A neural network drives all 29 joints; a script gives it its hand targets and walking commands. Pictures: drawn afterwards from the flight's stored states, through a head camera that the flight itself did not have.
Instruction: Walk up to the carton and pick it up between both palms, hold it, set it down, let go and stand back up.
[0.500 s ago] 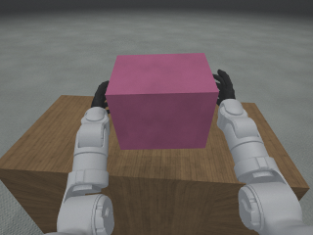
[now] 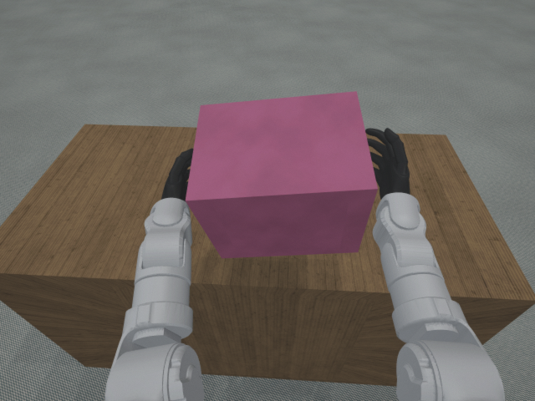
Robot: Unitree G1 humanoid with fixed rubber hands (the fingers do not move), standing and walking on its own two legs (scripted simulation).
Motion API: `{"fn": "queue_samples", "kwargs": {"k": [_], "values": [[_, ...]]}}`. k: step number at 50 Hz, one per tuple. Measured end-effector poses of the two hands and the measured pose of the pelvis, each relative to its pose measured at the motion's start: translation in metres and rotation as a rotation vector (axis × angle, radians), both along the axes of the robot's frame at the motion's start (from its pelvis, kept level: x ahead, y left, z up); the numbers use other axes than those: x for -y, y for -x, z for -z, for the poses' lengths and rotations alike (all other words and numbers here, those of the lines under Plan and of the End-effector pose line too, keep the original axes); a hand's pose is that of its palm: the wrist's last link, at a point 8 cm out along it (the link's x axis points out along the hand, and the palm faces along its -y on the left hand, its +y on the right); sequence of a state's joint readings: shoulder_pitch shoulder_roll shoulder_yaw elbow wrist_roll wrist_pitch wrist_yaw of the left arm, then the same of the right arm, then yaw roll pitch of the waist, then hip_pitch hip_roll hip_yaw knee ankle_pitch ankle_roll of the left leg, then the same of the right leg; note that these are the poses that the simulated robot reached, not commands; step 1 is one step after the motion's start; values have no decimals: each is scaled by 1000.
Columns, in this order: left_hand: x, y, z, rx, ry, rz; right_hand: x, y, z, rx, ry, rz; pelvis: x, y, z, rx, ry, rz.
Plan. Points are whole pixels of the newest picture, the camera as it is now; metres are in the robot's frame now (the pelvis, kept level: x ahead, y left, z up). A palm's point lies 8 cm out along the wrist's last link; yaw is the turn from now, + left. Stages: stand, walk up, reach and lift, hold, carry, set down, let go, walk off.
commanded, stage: set down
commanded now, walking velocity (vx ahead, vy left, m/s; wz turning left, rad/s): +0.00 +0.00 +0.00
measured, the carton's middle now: (283, 182) +0.42 -0.02 +0.12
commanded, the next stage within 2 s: none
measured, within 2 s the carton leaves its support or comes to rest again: neither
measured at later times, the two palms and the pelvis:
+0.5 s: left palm (179, 219) +0.36 +0.15 +0.10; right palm (392, 198) +0.36 -0.17 +0.13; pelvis +0.00 +0.00 +0.00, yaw +0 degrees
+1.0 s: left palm (197, 215) +0.39 +0.13 +0.07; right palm (396, 200) +0.38 -0.19 +0.11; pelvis +0.02 -0.01 +0.00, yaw +0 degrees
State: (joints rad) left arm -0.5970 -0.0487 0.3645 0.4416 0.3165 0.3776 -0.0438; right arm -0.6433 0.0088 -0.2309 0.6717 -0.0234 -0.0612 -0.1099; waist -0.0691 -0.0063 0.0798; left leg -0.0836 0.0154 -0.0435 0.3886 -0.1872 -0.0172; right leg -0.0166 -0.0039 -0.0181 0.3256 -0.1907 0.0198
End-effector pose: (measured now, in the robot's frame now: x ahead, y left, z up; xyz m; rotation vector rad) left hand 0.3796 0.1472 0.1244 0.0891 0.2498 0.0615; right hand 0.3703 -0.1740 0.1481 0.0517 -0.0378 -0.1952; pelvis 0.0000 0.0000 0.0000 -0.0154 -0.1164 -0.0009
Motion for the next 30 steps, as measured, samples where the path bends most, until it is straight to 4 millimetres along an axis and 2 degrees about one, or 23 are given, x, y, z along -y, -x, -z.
{"fn": "queue_samples", "kwargs": {"k": [8,15,18,26,30], "values": [[0,11,13,-19,-19,-1,0,10,16,-23,-24,-2,5,-4,0,2,1,2],[-2,19,1,25,-18,-2,-2,18,1,15,28,-3,3,0,0,8,1,1],[-3,21,4,23,-18,2,-3,18,-1,11,77,-8,1,2,0,12,1,0],[2,14,29,-36,-13,14,1,10,16,-40,99,-6,-3,2,0,9,-2,-4],[4,5,30,-14,-18,11,3,2,17,-22,107,-6,-3,-4,-1,-5,-6,-5]]}}
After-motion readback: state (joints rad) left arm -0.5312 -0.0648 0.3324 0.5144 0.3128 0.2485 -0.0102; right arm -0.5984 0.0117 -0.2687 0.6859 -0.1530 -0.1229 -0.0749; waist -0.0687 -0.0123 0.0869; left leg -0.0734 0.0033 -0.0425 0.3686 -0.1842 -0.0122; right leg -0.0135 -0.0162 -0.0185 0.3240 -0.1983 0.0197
